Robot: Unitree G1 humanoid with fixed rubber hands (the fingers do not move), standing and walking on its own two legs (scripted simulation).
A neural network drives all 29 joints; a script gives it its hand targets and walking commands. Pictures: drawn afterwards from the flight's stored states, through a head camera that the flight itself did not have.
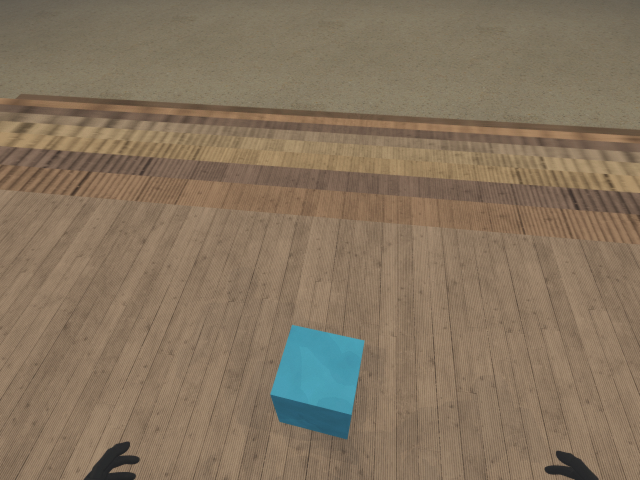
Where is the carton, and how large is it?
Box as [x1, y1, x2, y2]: [270, 325, 363, 438]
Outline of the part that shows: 292,325 270,393 279,421 347,438 363,340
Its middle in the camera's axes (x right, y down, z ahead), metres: +0.01 +0.43 +1.12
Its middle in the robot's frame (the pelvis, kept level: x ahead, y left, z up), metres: +0.45 +0.04 -0.66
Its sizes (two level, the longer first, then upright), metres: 0.210 0.200 0.250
